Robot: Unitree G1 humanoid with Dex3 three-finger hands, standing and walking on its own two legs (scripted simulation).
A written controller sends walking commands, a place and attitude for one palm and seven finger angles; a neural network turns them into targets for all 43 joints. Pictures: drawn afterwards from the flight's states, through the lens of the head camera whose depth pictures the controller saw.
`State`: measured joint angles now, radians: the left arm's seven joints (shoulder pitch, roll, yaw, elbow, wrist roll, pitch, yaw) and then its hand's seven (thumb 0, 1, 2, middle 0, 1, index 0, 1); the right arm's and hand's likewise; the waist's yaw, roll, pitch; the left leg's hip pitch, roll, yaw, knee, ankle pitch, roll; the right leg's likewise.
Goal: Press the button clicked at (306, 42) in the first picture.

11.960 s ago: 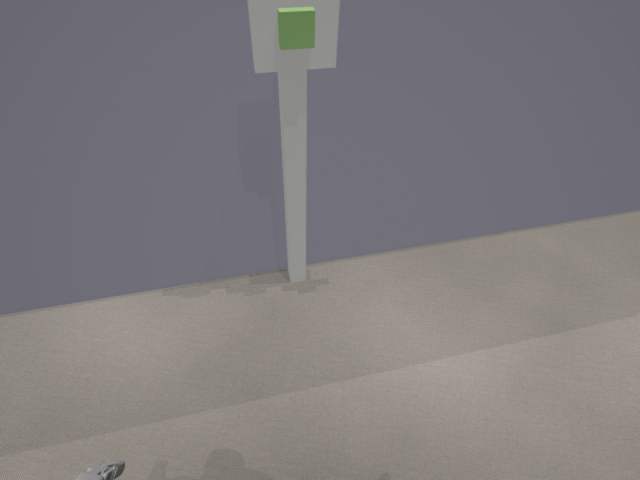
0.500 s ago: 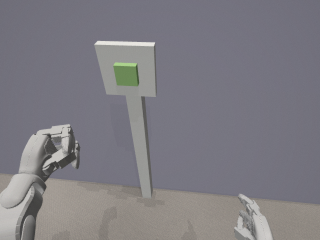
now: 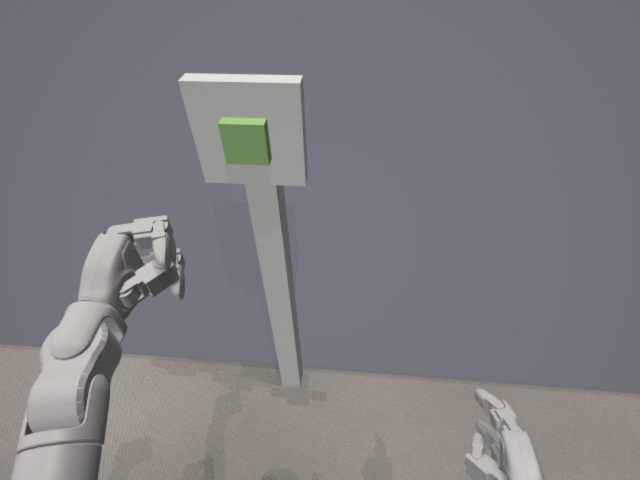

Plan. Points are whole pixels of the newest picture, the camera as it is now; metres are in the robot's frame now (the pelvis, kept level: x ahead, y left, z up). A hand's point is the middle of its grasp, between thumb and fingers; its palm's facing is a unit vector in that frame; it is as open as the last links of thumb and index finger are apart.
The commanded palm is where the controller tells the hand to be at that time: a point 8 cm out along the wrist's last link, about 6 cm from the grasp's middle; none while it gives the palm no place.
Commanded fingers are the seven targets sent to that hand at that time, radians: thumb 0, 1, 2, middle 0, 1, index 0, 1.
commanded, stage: aim a knuckle at the button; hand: left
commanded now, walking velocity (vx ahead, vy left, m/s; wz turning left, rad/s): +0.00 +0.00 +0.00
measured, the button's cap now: (246, 140) +0.55 +0.18 +0.17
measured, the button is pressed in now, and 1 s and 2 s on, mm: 0 0 0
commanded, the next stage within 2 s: press the button with the knuckle in 1.58 s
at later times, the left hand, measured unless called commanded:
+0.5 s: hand (217, 223) +0.38 +0.18 +0.15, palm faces +0.03 -1.00 -0.01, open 3.1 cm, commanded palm +0.36 +0.22 +0.15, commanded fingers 0.00 0.90 0.90 -1.30 -1.50 -1.30 -1.50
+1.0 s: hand (249, 191) +0.47 +0.16 +0.14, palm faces +0.03 -1.00 +0.01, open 3.1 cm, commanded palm +0.43 +0.21 +0.14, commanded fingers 0.00 0.90 0.90 -1.30 -1.50 -1.30 -1.50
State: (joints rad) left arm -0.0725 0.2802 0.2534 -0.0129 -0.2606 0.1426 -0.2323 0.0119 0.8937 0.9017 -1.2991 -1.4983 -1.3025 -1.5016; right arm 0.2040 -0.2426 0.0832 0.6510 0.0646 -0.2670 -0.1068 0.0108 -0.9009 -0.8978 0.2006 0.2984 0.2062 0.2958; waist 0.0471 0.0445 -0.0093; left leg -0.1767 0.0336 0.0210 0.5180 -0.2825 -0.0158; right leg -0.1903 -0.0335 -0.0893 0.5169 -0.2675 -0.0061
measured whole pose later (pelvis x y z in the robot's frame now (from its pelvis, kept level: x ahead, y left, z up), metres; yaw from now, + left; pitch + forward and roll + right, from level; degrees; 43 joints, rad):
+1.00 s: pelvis +0.01 +0.01 +0.00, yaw -3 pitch +5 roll +0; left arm -0.73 0.32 0.30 0.87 -0.13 -0.14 -0.11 0.01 0.90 0.90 -1.30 -1.50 -1.30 -1.50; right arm 0.35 -0.26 0.03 0.69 0.04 -0.08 -0.05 0.01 -0.90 -0.90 0.20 0.30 0.21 0.30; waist -0.07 0.02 -0.04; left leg -0.36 0.04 0.07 0.58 -0.31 0.00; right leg -0.39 -0.02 -0.04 0.57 -0.27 0.00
